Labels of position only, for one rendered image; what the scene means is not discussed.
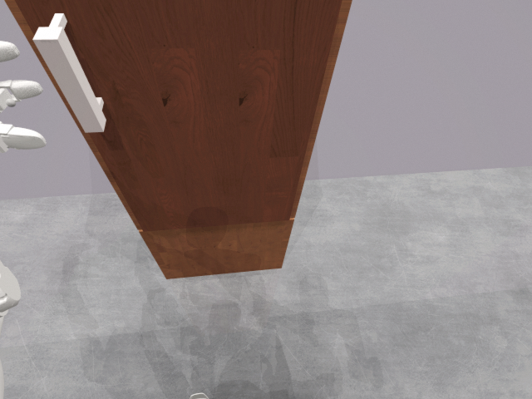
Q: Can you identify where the robot left hand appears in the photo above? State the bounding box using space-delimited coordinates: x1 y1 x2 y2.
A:
0 41 46 153

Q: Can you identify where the handle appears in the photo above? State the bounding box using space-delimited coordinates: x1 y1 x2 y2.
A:
33 13 106 133

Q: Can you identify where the cupboard door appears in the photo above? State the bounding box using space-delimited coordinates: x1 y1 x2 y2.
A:
15 0 342 232

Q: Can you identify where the robot left upper arm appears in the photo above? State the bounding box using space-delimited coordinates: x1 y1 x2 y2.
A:
0 260 21 399

